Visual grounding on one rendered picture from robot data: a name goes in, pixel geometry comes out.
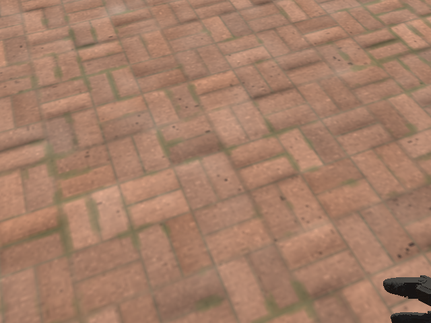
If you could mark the robot right hand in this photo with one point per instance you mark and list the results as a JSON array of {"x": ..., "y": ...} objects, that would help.
[{"x": 415, "y": 288}]

